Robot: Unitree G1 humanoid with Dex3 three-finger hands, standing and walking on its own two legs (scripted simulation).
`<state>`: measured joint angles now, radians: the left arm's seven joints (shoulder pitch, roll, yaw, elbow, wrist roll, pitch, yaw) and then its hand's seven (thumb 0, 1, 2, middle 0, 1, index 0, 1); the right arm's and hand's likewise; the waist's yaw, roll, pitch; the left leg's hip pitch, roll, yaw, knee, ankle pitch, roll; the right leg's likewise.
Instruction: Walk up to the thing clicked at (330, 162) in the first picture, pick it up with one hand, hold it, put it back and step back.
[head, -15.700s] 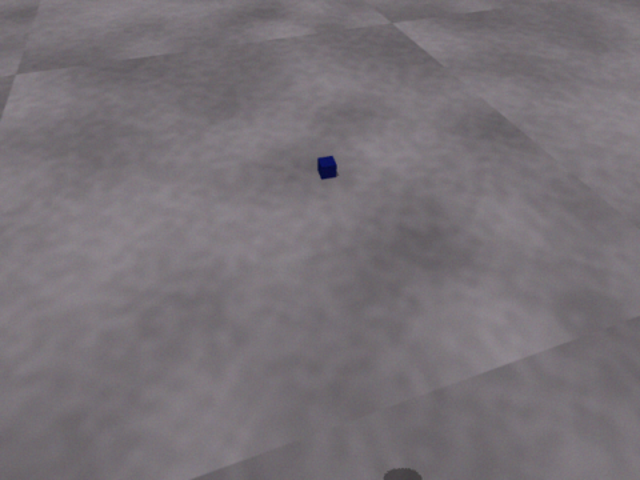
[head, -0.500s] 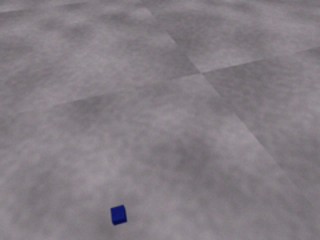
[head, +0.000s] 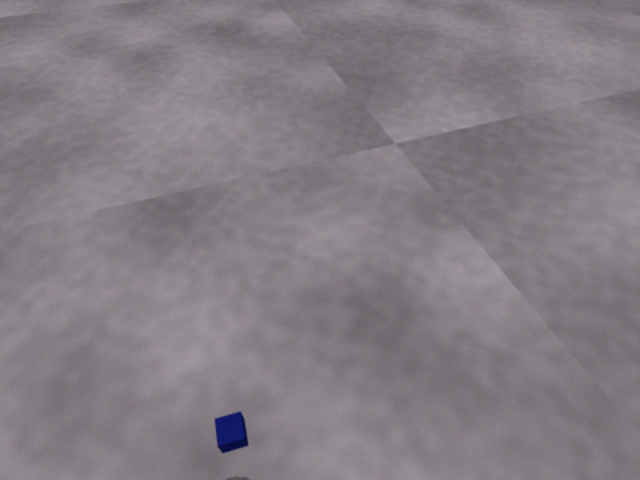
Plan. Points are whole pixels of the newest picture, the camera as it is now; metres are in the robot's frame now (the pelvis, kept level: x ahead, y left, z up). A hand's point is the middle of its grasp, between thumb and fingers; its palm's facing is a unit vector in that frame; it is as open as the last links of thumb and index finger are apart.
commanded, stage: stand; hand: left
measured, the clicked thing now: (231, 432) +0.41 +0.26 -0.75
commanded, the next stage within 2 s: none
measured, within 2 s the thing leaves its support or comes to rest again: neither
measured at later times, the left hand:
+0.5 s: hand out of the picture +0.07 +0.25 -0.16, palm faces -0.04 -0.94 -0.34, open 7.4 cm
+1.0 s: hand out of the picture +0.07 +0.25 -0.15, palm faces -0.04 -0.94 -0.35, open 7.4 cm
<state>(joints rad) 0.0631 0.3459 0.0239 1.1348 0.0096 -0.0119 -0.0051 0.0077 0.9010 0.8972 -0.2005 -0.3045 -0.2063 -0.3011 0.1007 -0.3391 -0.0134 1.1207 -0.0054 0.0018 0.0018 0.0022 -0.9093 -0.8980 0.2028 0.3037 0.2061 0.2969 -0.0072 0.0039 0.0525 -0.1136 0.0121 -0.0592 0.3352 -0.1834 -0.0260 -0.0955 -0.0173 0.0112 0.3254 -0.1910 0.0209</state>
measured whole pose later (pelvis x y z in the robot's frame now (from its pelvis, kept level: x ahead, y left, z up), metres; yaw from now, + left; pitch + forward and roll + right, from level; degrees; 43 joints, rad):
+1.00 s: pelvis +0.00 +0.00 +0.00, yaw -1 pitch -2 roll +0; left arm 0.12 0.36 0.00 1.11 0.01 -0.01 -0.01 0.01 0.90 0.90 -0.20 -0.30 -0.21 -0.30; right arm 0.12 -0.35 0.00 1.13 -0.01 0.00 0.00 0.00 -0.91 -0.90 0.20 0.30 0.21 0.30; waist 0.00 0.00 0.06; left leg -0.10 0.02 -0.04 0.32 -0.17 -0.03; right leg -0.11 -0.01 0.03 0.34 -0.19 0.01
